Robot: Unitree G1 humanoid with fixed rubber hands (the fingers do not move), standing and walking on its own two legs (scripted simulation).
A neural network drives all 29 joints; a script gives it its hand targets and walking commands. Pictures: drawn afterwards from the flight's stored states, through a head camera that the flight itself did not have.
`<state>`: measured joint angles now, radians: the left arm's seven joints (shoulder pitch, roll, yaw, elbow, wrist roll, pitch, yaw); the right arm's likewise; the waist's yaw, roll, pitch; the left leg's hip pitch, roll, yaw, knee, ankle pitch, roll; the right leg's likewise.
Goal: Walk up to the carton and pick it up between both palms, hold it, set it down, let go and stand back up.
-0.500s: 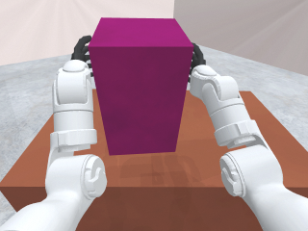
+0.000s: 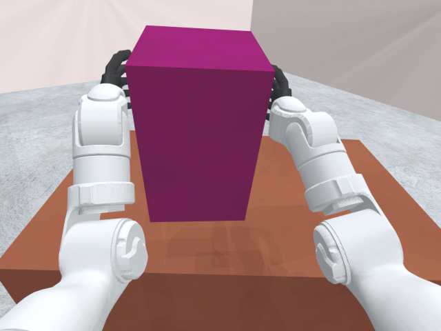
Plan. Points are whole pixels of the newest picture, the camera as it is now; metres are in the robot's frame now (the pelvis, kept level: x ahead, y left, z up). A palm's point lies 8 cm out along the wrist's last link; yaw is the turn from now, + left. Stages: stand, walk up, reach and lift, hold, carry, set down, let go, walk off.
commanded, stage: hold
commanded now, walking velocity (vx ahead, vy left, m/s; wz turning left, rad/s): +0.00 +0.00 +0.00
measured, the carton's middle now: (198, 129) +0.37 +0.01 +0.26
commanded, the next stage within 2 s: none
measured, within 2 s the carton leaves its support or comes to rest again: neither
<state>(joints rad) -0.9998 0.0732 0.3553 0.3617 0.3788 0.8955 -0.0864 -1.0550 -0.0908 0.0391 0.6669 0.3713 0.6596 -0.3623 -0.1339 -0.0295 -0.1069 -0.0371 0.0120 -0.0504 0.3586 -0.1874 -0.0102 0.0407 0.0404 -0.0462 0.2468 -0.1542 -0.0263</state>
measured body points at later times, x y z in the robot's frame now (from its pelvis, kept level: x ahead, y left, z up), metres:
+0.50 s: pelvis -0.01 +0.00 +0.00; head -0.11 +0.03 +0.44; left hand +0.37 +0.14 +0.33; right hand +0.36 -0.13 +0.32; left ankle +0.02 +0.12 -0.75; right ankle +0.00 -0.10 -0.75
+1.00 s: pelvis +0.00 +0.00 +0.00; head -0.10 +0.03 +0.44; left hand +0.38 +0.14 +0.32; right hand +0.36 -0.13 +0.31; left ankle +0.02 +0.12 -0.75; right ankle +0.00 -0.10 -0.75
